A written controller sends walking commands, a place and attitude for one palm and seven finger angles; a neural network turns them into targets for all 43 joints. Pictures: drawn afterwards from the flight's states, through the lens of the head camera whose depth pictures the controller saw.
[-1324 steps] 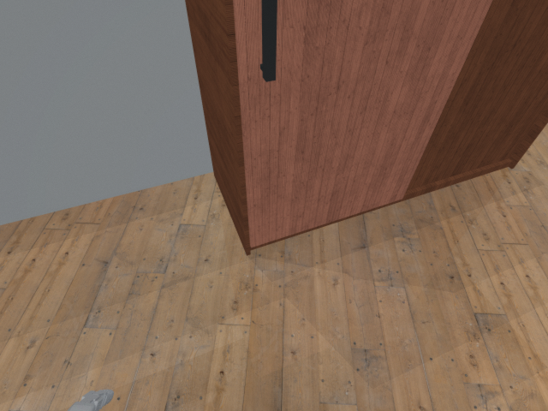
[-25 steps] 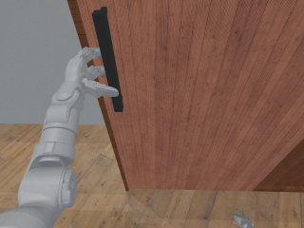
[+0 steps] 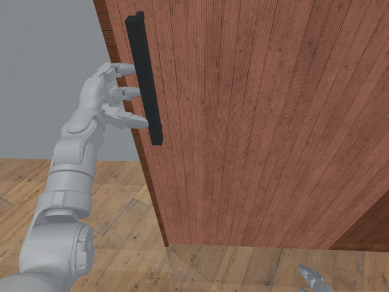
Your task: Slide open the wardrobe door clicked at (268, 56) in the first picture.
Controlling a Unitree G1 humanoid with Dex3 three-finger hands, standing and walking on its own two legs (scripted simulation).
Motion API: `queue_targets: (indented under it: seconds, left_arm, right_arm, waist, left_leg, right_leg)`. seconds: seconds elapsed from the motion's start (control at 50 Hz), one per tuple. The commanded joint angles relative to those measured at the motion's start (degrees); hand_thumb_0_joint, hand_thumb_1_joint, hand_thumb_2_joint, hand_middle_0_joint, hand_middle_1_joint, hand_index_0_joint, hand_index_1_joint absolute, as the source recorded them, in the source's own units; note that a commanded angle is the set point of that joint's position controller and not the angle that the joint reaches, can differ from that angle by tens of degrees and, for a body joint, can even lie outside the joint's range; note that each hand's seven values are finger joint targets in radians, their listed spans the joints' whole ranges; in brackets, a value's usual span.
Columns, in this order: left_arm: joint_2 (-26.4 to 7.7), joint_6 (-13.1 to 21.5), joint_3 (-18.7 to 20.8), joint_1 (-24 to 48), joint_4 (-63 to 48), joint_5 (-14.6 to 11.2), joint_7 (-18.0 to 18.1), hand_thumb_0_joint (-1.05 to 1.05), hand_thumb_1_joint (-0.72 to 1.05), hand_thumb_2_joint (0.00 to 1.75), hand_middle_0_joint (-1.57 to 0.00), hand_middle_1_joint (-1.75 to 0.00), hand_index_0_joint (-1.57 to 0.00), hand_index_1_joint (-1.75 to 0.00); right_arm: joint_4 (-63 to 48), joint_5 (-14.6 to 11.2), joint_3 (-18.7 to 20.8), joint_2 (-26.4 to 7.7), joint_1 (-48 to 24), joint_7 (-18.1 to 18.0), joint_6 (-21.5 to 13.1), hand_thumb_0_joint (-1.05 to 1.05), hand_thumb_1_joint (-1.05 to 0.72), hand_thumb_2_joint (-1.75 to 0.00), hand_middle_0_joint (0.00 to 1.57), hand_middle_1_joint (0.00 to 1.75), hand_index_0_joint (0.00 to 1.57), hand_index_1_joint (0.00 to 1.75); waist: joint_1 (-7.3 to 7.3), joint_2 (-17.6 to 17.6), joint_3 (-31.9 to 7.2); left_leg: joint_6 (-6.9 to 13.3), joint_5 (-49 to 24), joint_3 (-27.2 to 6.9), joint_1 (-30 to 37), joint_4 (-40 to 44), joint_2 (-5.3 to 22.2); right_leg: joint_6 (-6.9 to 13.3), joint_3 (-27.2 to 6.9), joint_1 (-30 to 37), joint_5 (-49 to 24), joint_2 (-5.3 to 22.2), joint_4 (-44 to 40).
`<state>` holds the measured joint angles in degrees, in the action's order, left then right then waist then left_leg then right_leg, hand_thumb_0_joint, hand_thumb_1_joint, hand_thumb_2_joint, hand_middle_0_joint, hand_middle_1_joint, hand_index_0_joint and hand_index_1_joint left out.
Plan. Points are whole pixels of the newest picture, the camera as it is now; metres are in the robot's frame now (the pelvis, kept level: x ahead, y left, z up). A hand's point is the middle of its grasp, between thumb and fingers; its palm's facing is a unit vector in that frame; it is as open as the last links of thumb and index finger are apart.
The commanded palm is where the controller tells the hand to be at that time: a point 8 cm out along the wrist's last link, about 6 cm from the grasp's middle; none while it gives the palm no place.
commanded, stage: move the hooked fingers beside the handle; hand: left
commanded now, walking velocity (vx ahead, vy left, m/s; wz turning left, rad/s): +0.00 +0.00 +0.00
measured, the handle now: (150, 87) +0.48 +0.12 +0.20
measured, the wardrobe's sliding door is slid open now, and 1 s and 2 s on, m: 0.00 0.00 0.00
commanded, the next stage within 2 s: none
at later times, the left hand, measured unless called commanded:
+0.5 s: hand (125, 99) +0.42 +0.16 +0.21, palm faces +0.02 -1.00 +0.01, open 14.0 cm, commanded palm +0.39 +0.22 +0.21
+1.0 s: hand (112, 100) +0.41 +0.18 +0.22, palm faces +0.01 -1.00 +0.02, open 14.0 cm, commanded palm +0.39 +0.24 +0.21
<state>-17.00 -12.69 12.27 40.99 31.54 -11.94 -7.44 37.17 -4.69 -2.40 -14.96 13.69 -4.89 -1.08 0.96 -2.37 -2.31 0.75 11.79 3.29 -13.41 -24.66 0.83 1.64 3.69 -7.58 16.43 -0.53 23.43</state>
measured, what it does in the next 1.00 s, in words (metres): stands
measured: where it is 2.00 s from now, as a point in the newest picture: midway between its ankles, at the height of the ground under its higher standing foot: outside the picture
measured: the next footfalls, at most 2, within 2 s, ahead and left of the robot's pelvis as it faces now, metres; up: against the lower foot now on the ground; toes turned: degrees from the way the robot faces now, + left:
none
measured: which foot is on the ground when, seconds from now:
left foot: down 0.00-1.00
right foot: down 0.00-1.00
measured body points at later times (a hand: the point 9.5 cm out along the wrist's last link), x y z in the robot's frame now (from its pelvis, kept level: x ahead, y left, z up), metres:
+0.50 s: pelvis +0.00 +0.00 +0.00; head -0.01 -0.02 +0.45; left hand +0.42 +0.21 +0.21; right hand +0.14 -0.25 -0.10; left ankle +0.01 +0.11 -0.74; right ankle -0.04 -0.10 -0.74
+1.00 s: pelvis +0.00 -0.01 +0.00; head -0.01 -0.02 +0.45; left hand +0.41 +0.23 +0.22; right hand +0.15 -0.25 -0.10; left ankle +0.01 +0.11 -0.74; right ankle -0.04 -0.10 -0.74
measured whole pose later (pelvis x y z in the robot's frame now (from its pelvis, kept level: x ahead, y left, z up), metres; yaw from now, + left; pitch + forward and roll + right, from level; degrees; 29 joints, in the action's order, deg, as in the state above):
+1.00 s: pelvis +0.00 -0.01 +0.00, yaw +0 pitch +1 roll +0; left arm -21.1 -13.9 15.4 38.5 30.4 -13.1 -11.0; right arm 36.4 -5.1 -2.9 -15.3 12.6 -5.3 -0.4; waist 1.0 -2.1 -3.0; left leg 0.4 11.9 3.1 -13.2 -24.6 1.1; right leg 2.0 3.8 -7.3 16.6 -0.9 23.3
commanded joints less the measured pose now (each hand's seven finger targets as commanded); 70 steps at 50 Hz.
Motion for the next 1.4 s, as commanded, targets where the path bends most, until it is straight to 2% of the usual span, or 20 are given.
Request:
queue_targets:
  seconds: [0.0, 0.06, 0.12, 0.18, 0.26, 0.32, 0.44, 0.5, 0.6, 0.68, 0.84, 0.9, 0.96, 1.0, 1.08, 1.16, 1.2, 1.24, 1.3, 1.38]
  left_arm:
    - [-17.0, 3.5, 7.8, 23.0, -11.6, 0.1, 0.9, 0.00, -0.50, 0.30, -0.30, -1.20, -0.30, -1.20]
    - [-12.4, 3.1, 3.4, 25.6, -12.8, 0.4, 0.3, 0.00, -0.50, 0.30, -0.30, -1.20, -0.30, -1.20]
    - [-13.3, 3.4, 3.6, 26.2, -15.7, 0.3, 0.0, 0.00, -0.50, 0.30, -0.30, -1.20, -0.30, -1.20]
    - [-10.2, 3.2, 1.0, 27.3, -17.4, -0.5, -0.8, 0.00, -0.50, 0.30, -0.30, -1.20, -0.30, -1.20]
    - [-9.2, 2.4, 0.0, 28.9, -16.1, -0.8, -0.8, 0.00, -0.50, 0.30, -0.30, -1.20, -0.30, -1.20]
    - [-13.8, 2.0, 3.8, 28.5, -13.3, -0.4, 0.1, 0.00, -0.50, 0.30, -0.30, -1.20, -0.30, -1.20]
    - [-15.6, 4.1, 5.5, 27.5, -14.0, 0.4, 0.7, 0.00, -0.50, 0.30, -0.30, -1.20, -0.30, -1.20]
    - [-18.0, 4.6, 7.5, 23.5, -12.2, 0.2, -0.3, 0.00, -0.50, 0.30, -0.30, -1.20, -0.30, -1.20]
    - [-17.1, 3.1, 6.3, 20.4, -11.5, -0.6, -3.0, 0.00, -0.50, 0.30, -0.30, -1.20, -0.30, -1.20]
    - [-15.1, 2.7, 3.8, 24.9, -15.2, -1.5, -4.1, 0.00, -0.50, 0.30, -0.30, -1.20, -0.30, -1.20]
    - [-15.6, 4.2, 4.4, 27.3, -18.7, -1.8, -3.0, 0.00, -0.50, 0.30, -0.30, -1.20, -0.30, -1.20]
    - [-19.8, 2.2, 8.9, 19.3, -12.4, -1.4, -2.6, 0.00, -0.50, 0.30, -0.30, -1.20, -0.30, -1.20]
    - [-19.0, 0.4, 7.8, 18.6, -8.2, -1.2, -3.5, 0.00, -0.50, 0.30, -0.30, -1.20, -0.30, -1.20]
    - [-22.0, 0.8, 9.5, 18.5, -7.4, -0.8, -3.7, 0.00, -0.50, 0.30, -0.30, -1.20, -0.30, -1.20]
    - [-17.7, 5.3, 5.0, 27.2, -20.1, -1.3, -4.7, 0.00, -0.50, 0.30, -0.30, -1.20, -0.30, -1.20]
    - [-13.1, 6.9, 1.5, 29.3, -24.9, -2.8, -5.2, 0.00, -0.50, 0.30, -0.30, -1.20, -0.30, -1.20]
    - [-16.9, 4.8, 5.7, 22.5, -18.8, -2.9, -4.9, 0.00, -0.50, 0.30, -0.30, -1.20, -0.30, -1.20]
    - [-16.4, 1.3, 6.5, 18.5, -12.7, -2.8, -4.6, 0.00, -0.50, 0.30, -0.30, -1.20, -0.30, -1.20]
    - [-18.0, -1.8, 7.7, 14.8, -7.3, -1.8, -3.8, 0.00, -0.50, 0.30, -0.30, -1.20, -0.30, -1.20]
    - [-20.5, 1.4, 9.0, 20.1, -17.3, -1.1, -2.9, 0.00, -0.50, 0.30, -0.30, -1.20, -0.30, -1.20]
  right_arm:
    - [-8.1, 0.4, 2.7, -7.7, -4.1, -0.3, -1.6, 0.00, -0.90, -0.90, 0.20, 0.30, 0.20, 0.30]
    - [-8.6, 0.2, 2.4, -7.1, -4.7, -0.4, -1.4, 0.00, -0.90, -0.90, 0.20, 0.30, 0.20, 0.30]
    - [-9.0, 0.1, 2.5, -7.2, -5.1, -0.5, -1.3, 0.00, -0.90, -0.90, 0.20, 0.30, 0.20, 0.30]
    - [-9.0, -0.1, 2.5, -7.0, -5.4, -0.6, -1.7, 0.00, -0.90, -0.90, 0.20, 0.30, 0.20, 0.30]
    - [-8.1, 0.0, 2.4, -7.2, -5.2, -0.9, -1.8, 0.00, -0.90, -0.90, 0.20, 0.30, 0.20, 0.30]
    - [-7.6, 0.2, 2.4, -7.6, -4.7, -1.1, -1.4, 0.00, -0.90, -0.90, 0.20, 0.30, 0.20, 0.30]
    - [-8.4, 0.5, 2.3, -7.1, -4.8, -0.8, -1.5, 0.00, -0.90, -0.90, 0.20, 0.30, 0.20, 0.30]
    - [-8.5, 0.4, 2.5, -7.7, -4.3, -0.8, -1.2, 0.00, -0.90, -0.90, 0.20, 0.30, 0.20, 0.30]
    - [-9.2, -0.3, 2.8, -8.2, -4.7, -0.8, -1.1, 0.00, -0.90, -0.90, 0.20, 0.30, 0.20, 0.30]
    - [-9.2, -0.6, 2.8, -7.9, -4.9, -1.1, -1.5, 0.00, -0.90, -0.90, 0.20, 0.30, 0.20, 0.30]
    - [-8.2, -0.2, 2.6, -7.7, -5.3, -1.1, -2.7, 0.00, -0.90, -0.90, 0.20, 0.30, 0.20, 0.30]
    - [-7.9, 0.0, 2.7, -8.4, -4.7, -0.8, -2.0, 0.00, -0.90, -0.90, 0.20, 0.30, 0.20, 0.30]
    - [-8.4, -0.3, 2.4, -8.3, -4.8, -0.9, -1.2, 0.00, -0.90, -0.90, 0.20, 0.30, 0.20, 0.30]
    - [-8.7, -0.3, 2.7, -8.8, -4.4, -1.0, -0.8, 0.00, -0.90, -0.90, 0.20, 0.30, 0.20, 0.30]
    - [-10.5, -0.4, 2.5, -7.6, -5.8, -1.0, -1.9, 0.00, -0.90, -0.90, 0.20, 0.30, 0.20, 0.30]
    - [-9.6, -0.4, 2.5, -7.3, -6.0, -1.1, -3.2, 0.00, -0.90, -0.90, 0.20, 0.30, 0.20, 0.30]
    - [-8.4, -0.2, 2.7, -8.2, -5.2, -1.1, -3.1, 0.00, -0.90, -0.90, 0.20, 0.30, 0.20, 0.30]
    - [-7.9, -0.4, 2.6, -8.2, -5.3, -1.1, -2.5, 0.00, -0.90, -0.90, 0.20, 0.30, 0.20, 0.30]
    - [-7.9, -0.5, 2.6, -8.7, -4.8, -0.8, -1.4, 0.00, -0.90, -0.90, 0.20, 0.30, 0.20, 0.30]
    - [-10.4, -0.3, 2.5, -8.0, -5.8, -0.7, -1.4, 0.00, -0.90, -0.90, 0.20, 0.30, 0.20, 0.30]
  waist:
    - [-1.58, 5.0, -16.8]
    - [-0.22, 3.4, -14.8]
    - [-0.03, 1.7, -15.8]
    - [0.61, 0.4, -15.6]
    - [1.23, 1.6, -15.0]
    - [0.51, 4.2, -14.6]
    - [-0.71, 1.3, -18.4]
    - [-1.05, 3.5, -17.8]
    - [-0.68, 3.5, -14.2]
    - [0.91, 1.7, -13.5]
    - [0.77, 0.5, -17.5]
    - [-1.02, 4.4, -16.2]
    - [-0.51, 5.7, -12.4]
    - [-0.75, 5.6, -12.4]
    - [0.52, -2.0, -18.0]
    - [1.80, -3.6, -19.7]
    - [0.44, 1.7, -17.6]
    - [-0.24, 4.6, -14.0]
    - [-1.18, 5.4, -10.6]
    - [-1.30, 2.4, -16.2]
  left_leg:
    - [2.5, -16.9, -2.9, 12.0, 0.3, -0.8]
    - [2.4, -16.2, -2.8, 12.4, 0.3, -0.7]
    - [2.5, -16.8, -3.0, 14.1, 0.1, -0.6]
    - [2.3, -16.7, -3.5, 15.3, -0.1, -0.6]
    - [2.4, -15.5, -4.0, 15.4, 0.0, -0.7]
    - [2.4, -13.3, -3.9, 13.3, 0.7, -0.8]
    - [2.4, -16.3, -3.3, 13.5, 0.5, -1.1]
    - [2.6, -17.2, -2.8, 12.4, 0.4, -1.0]
    - [2.7, -15.8, -2.1, 11.4, 0.4, -1.0]
    - [2.7, -14.4, -2.7, 12.8, -0.2, -1.0]
    - [2.7, -16.0, -3.5, 15.0, -0.6, -1.2]
    - [2.6, -15.5, -2.9, 11.8, -0.3, -1.2]
    - [2.5, -13.0, -2.4, 8.6, 0.3, -1.2]
    - [2.6, -12.7, -2.3, 8.3, 0.1, -1.0]
    - [2.6, -17.7, -3.0, 14.7, -1.1, -1.0]
    - [2.4, -20.0, -4.3, 19.7, -1.7, -0.6]
    - [2.5, -17.8, -4.1, 16.4, -1.2, -0.6]
    - [2.4, -14.9, -3.6, 12.2, -0.3, -0.8]
    - [2.2, -12.2, -3.0, 8.8, 0.4, -0.9]
    - [2.4, -15.5, -3.3, 11.2, 0.1, -0.9]
  right_leg:
    - [-0.5, -2.3, 0.8, -24.3, -0.2, -2.2]
    - [-0.5, -2.1, -1.2, -23.3, -0.2, -2.5]
    - [-0.3, -2.2, -1.4, -23.1, -0.3, -2.7]
    - [-0.2, -1.9, -2.9, -22.0, -0.6, -2.7]
    - [-0.3, -1.8, -4.2, -20.4, -0.6, -3.0]
    - [-0.4, -2.0, -2.9, -18.7, -0.3, -3.5]
    - [-0.2, -2.5, 0.7, -22.8, 0.0, -2.5]
    - [-0.5, -2.4, 2.2, -25.4, 0.0, -2.4]
    - [-0.9, -2.4, 0.3, -25.5, 0.1, -2.8]
    - [-0.8, -2.4, -2.9, -22.7, -0.2, -3.3]
    - [-0.5, -2.3, -2.1, -22.7, -0.3, -2.5]
    - [-0.8, -2.3, -0.2, -24.0, 0.0, -2.5]
    - [-1.2, -2.4, -1.1, -23.4, 0.4, -2.7]
    - [-1.3, -2.7, -0.9, -22.7, 0.7, -2.9]
    - [-0.4, -2.7, -1.1, -25.2, 0.1, -2.0]
    - [-0.1, -2.0, -3.9, -23.8, -0.6, -2.1]
    - [-0.3, -1.7, -2.9, -22.6, -0.7, -2.6]
    - [-0.6, -1.6, -2.9, -22.1, -0.3, -2.5]
    - [-0.8, -1.6, -3.2, -19.4, 0.1, -3.1]
    - [-0.4, -2.3, -0.5, -22.2, 0.1, -2.2]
